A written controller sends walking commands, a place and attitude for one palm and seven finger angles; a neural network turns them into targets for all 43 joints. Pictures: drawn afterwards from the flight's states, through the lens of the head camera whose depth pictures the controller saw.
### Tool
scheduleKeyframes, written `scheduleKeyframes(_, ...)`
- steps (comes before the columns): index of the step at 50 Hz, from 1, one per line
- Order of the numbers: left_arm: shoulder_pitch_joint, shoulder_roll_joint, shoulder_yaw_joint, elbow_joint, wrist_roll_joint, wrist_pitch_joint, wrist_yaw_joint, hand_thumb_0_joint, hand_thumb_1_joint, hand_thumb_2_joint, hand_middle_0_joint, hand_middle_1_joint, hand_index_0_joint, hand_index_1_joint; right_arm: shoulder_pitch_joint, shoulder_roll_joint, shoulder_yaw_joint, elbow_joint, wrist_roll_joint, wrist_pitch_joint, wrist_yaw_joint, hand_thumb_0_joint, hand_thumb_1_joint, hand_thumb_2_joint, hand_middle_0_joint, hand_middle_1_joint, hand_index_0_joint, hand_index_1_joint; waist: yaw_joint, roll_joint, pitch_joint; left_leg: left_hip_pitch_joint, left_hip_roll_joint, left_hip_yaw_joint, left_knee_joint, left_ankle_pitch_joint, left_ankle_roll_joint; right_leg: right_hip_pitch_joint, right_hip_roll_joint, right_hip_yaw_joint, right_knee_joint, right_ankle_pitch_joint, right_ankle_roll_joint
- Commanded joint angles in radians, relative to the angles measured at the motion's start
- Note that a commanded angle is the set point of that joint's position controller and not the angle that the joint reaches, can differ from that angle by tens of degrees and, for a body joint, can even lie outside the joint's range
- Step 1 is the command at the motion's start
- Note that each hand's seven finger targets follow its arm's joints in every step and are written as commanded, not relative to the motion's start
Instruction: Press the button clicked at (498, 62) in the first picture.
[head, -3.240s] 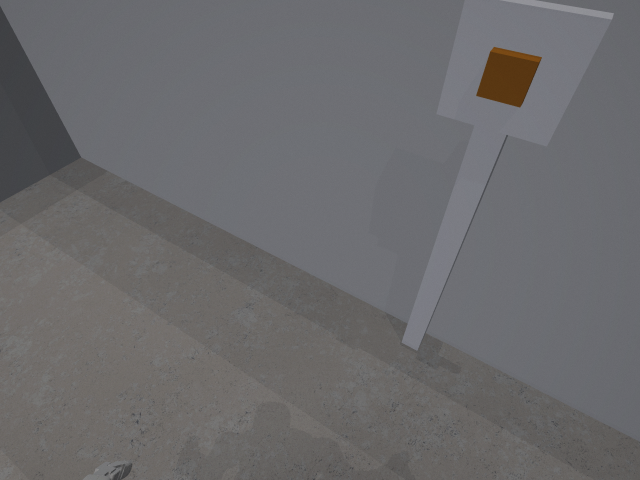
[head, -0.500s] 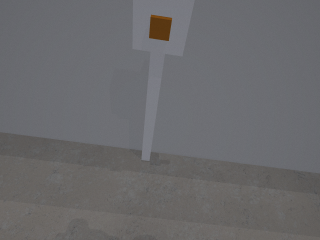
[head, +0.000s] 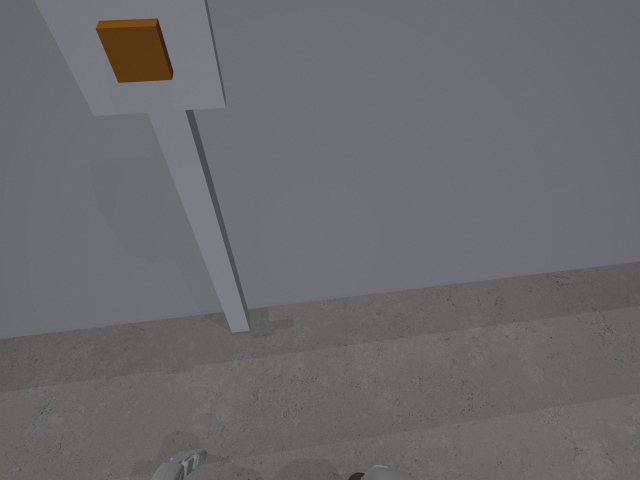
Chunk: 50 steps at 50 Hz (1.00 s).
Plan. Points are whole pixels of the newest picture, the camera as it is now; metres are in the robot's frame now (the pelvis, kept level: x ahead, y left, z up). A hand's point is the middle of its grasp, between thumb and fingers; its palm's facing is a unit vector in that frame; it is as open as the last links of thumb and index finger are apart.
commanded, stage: take the last steps up to it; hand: left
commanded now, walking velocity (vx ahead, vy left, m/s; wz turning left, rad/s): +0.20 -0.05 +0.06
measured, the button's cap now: (137, 50) +0.62 +0.22 +0.21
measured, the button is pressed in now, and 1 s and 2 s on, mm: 0 0 0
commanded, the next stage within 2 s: come to a stop and stand still in 0.12 s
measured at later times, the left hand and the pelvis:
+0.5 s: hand out of the picture +0.07 +0.11 -0.17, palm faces +0.15 -0.98 -0.16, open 7.3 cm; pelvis +0.12 -0.04 +0.00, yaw +2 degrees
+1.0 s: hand out of the picture +0.07 +0.12 -0.15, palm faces +0.08 -0.96 -0.25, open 7.4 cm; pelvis +0.06 -0.07 +0.01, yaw +1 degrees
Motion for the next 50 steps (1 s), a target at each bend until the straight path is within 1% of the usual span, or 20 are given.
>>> scheduleKeyframes(1, 0.450, 0.285, 0.069, 0.093, -0.007, -0.064, 0.043, 0.000, 0.900, 0.900, -0.200, -0.300, -0.200, -0.300, 0.031, -0.078, -0.006, -0.084, 0.027, -0.021, 0.007, 0.000, -0.900, -0.900, 0.200, 0.300, 0.200, 0.300, 0.211, -0.296, -0.300, -0.602, -0.056, -0.030, 0.681, -0.168, 0.049, 0.779, -0.392, 0.513, -0.200, 0.152, -0.164)
scheduleKeyframes(2, 0.450, 0.293, 0.064, 0.093, -0.023, -0.059, 0.048, 0.000, 0.900, 0.900, -0.200, -0.300, -0.200, -0.300, -0.053, -0.110, -0.010, -0.107, 0.027, -0.010, 0.004, 0.000, -0.900, -0.900, 0.200, 0.300, 0.200, 0.300, 0.225, -0.209, -0.271, -0.610, -0.042, -0.150, 0.809, -0.180, 0.075, 0.663, -0.398, 0.514, -0.260, 0.234, -0.179)
scheduleKeyframes(3, 0.359, 0.249, 0.058, 0.083, -0.023, -0.059, 0.053, 0.000, 0.900, 0.900, -0.200, -0.300, -0.200, -0.300, -0.079, -0.099, -0.021, -0.107, 0.028, -0.001, 0.007, 0.000, -0.900, -0.900, 0.200, 0.300, 0.200, 0.300, 0.187, -0.234, -0.211, -0.591, -0.005, -0.171, 0.861, -0.091, 0.080, 0.538, -0.359, 0.440, -0.286, 0.211, -0.145)
scheduleKeyframes(6, 0.211, 0.089, 0.003, 0.056, -0.020, -0.071, 0.055, 0.000, 0.900, 0.900, -0.200, -0.300, -0.200, -0.300, -0.118, -0.048, -0.022, -0.086, 0.012, 0.018, 0.009, 0.000, -0.900, -0.900, 0.200, 0.300, 0.200, 0.300, 0.097, -0.038, 0.014, -0.544, 0.044, -0.159, 0.811, 0.087, 0.066, 0.225, -0.257, 0.195, -0.330, 0.325, -0.106)
scheduleKeyframes(9, 0.221, 0.036, -0.008, 0.051, -0.010, -0.087, 0.060, 0.000, 0.900, 0.900, -0.200, -0.300, -0.200, -0.300, -0.074, -0.017, -0.023, -0.077, 0.004, 0.038, 0.014, 0.000, -0.900, -0.900, 0.200, 0.300, 0.200, 0.300, 0.052, -0.074, 0.006, -0.503, 0.033, -0.138, 0.728, 0.154, 0.049, 0.168, -0.201, 0.083, -0.355, 0.415, -0.099)
scheduleKeyframes(16, 0.265, 0.072, -0.024, 0.051, -0.012, -0.067, 0.080, 0.000, 0.900, 0.900, -0.200, -0.300, -0.200, -0.300, -0.269, -0.057, 0.000, -0.141, 0.023, 0.056, 0.006, 0.000, -0.900, -0.900, 0.200, 0.300, 0.200, 0.300, 0.091, -0.100, -0.022, -0.477, -0.012, -0.137, 0.410, 0.182, 0.028, 0.284, -0.198, 0.079, -0.253, 0.862, -0.068)
scheduleKeyframes(21, 0.324, 0.142, 0.005, 0.044, -0.003, -0.029, 0.093, 0.000, 0.900, 0.900, -0.200, -0.300, -0.200, -0.300, -0.398, -0.112, -0.015, -0.210, 0.020, 0.075, 0.004, 0.000, -0.900, -0.900, 0.200, 0.300, 0.200, 0.300, 0.128, -0.099, 0.003, -0.440, -0.048, -0.128, 0.297, 0.129, 0.042, 0.305, -0.254, 0.151, -0.164, 0.849, -0.146)
scheduleKeyframes(24, 0.326, 0.153, 0.012, 0.041, -0.002, -0.017, 0.095, 0.000, 0.900, 0.900, -0.200, -0.300, -0.200, -0.300, -0.394, -0.118, -0.022, -0.220, 0.017, 0.075, 0.002, 0.000, -0.900, -0.900, 0.200, 0.300, 0.200, 0.300, 0.111, -0.083, 0.008, -0.347, -0.058, -0.116, 0.180, 0.222, 0.051, 0.272, -0.238, 0.149, -0.089, 0.794, -0.139)
scheduleKeyframes(25, 0.323, 0.150, 0.012, 0.038, -0.006, -0.014, 0.095, 0.000, 0.900, 0.900, -0.200, -0.300, -0.200, -0.300, -0.364, -0.127, -0.025, -0.214, 0.016, 0.070, 0.001, 0.000, -0.900, -0.900, 0.200, 0.300, 0.200, 0.300, 0.095, -0.063, -0.022, -0.255, -0.042, -0.123, 0.111, 0.436, 0.066, 0.242, -0.201, 0.125, -0.033, 0.746, -0.104)
scheduleKeyframes(26, 0.335, 0.130, 0.008, 0.030, -0.012, -0.009, 0.095, 0.000, 0.900, 0.900, -0.200, -0.300, -0.200, -0.300, -0.322, -0.156, -0.030, -0.209, 0.014, 0.061, -0.002, 0.000, -0.900, -0.900, 0.200, 0.300, 0.200, 0.300, 0.086, 0.016, -0.077, -0.112, 0.054, -0.192, 0.101, 0.835, 0.112, 0.165, -0.135, 0.067, 0.038, 0.556, -0.044)
scheduleKeyframes(28, 0.362, 0.075, -0.007, 0.011, -0.018, -0.004, 0.103, 0.000, 0.900, 0.900, -0.200, -0.300, -0.200, -0.300, -0.288, -0.216, -0.036, -0.204, 0.025, 0.055, -0.010, 0.000, -0.900, -0.900, 0.200, 0.300, 0.200, 0.300, 0.091, 0.220, -0.143, -0.021, 0.284, -0.369, 0.035, 1.309, 0.285, 0.055, 0.019, 0.040, 0.309, -0.356, 0.033)
scheduleKeyframes(30, 0.311, 0.100, 0.009, 0.014, -0.019, 0.019, 0.099, 0.000, 0.900, 0.900, -0.200, -0.300, -0.200, -0.300, -0.364, -0.205, -0.029, -0.223, 0.023, 0.050, -0.024, 0.000, -0.900, -0.900, 0.200, 0.300, 0.200, 0.300, 0.093, 0.151, -0.112, -0.213, 0.271, -0.374, -0.046, 0.943, 0.315, 0.076, 0.020, 0.163, 0.494, -0.415, 0.029)
scheduleKeyframes(33, 0.333, 0.078, 0.015, 0.020, -0.006, 0.022, 0.085, 0.000, 0.900, 0.900, -0.200, -0.300, -0.200, -0.300, -0.456, -0.189, -0.026, -0.254, 0.015, 0.048, -0.018, 0.000, -0.900, -0.900, 0.200, 0.300, 0.200, 0.300, 0.128, 0.051, -0.106, -0.242, 0.216, -0.330, -0.063, 0.658, 0.289, 0.024, 0.019, 0.162, 0.544, -0.302, 0.032)
scheduleKeyframes(40, 0.324, 0.046, 0.004, 0.019, -0.004, 0.034, 0.067, 0.000, 0.900, 0.900, -0.200, -0.300, -0.200, -0.300, -0.408, -0.208, -0.043, -0.218, 0.003, 0.052, 0.001, 0.000, -0.900, -0.900, 0.200, 0.300, 0.200, 0.300, 0.099, 0.185, -0.096, -0.309, 0.169, -0.359, -0.215, 0.004, 0.225, 0.136, 0.013, 0.082, 0.208, -0.295, 0.026)
scheduleKeyframes(44, 0.430, 0.063, 0.000, 0.076, -0.005, 0.017, 0.064, 0.000, 0.900, 0.900, -0.200, -0.300, -0.200, -0.300, -0.389, -0.216, -0.051, -0.191, 0.005, 0.062, 0.011, 0.000, -0.900, -0.900, 0.200, 0.300, 0.200, 0.300, 0.145, 0.129, -0.050, -0.410, 0.059, -0.266, -0.202, -0.115, 0.126, 0.354, 0.051, 0.019, -0.180, -0.136, 0.008)
scheduleKeyframes(45, 0.443, 0.098, 0.004, 0.078, 0.001, 0.010, 0.067, 0.000, 0.900, 0.900, -0.200, -0.300, -0.200, -0.300, -0.381, -0.184, -0.048, -0.188, 0.013, 0.066, 0.014, 0.000, -0.900, -0.900, 0.200, 0.300, 0.200, 0.300, 0.146, 0.040, -0.025, -0.447, 0.006, -0.217, -0.123, -0.095, 0.084, 0.363, -0.006, 0.097, -0.287, -0.183, -0.014)
scheduleKeyframes(46, 0.420, 0.155, 0.009, 0.069, 0.006, 0.002, 0.070, 0.000, 0.900, 0.900, -0.200, -0.300, -0.200, -0.300, -0.381, -0.129, -0.035, -0.200, 0.022, 0.070, 0.016, 0.000, -0.900, -0.900, 0.200, 0.300, 0.200, 0.300, 0.133, -0.132, 0.016, -0.467, -0.070, -0.143, 0.044, -0.033, 0.042, 0.254, -0.165, 0.327, -0.419, -0.411, -0.070)
scheduleKeyframes(47, 0.326, 0.215, 0.015, 0.030, 0.003, 0.005, 0.072, 0.000, 0.900, 0.900, -0.200, -0.300, -0.200, -0.300, -0.401, -0.118, -0.032, -0.220, 0.016, 0.075, 0.024, 0.000, -0.900, -0.900, 0.200, 0.300, 0.200, 0.300, 0.129, -0.240, 0.107, -0.474, -0.078, -0.117, 0.173, 0.017, 0.035, 0.073, -0.296, 0.455, -0.546, -0.594, -0.123)
scheduleKeyframes(48, 0.247, 0.211, 0.018, -0.001, 0.001, 0.001, 0.078, 0.000, 0.900, 0.900, -0.200, -0.300, -0.200, -0.300, -0.411, -0.142, -0.041, -0.219, 0.009, 0.081, 0.031, 0.000, -0.900, -0.900, 0.200, 0.300, 0.200, 0.300, 0.120, -0.209, 0.130, -0.428, -0.050, -0.151, 0.284, 0.029, 0.043, -0.043, -0.325, 0.476, -0.579, -0.626, -0.136)
scheduleKeyframes(50, 0.191, 0.175, 0.010, -0.007, -0.005, -0.015, 0.078, 0.000, 0.900, 0.900, -0.200, -0.300, -0.200, -0.300, -0.347, -0.132, -0.035, -0.180, 0.006, 0.082, 0.034, 0.000, -0.900, -0.900, 0.200, 0.300, 0.200, 0.300, 0.095, -0.184, 0.169, -0.440, -0.051, -0.173, 0.361, 0.119, 0.056, -0.021, -0.245, 0.374, -0.523, -0.416, -0.108)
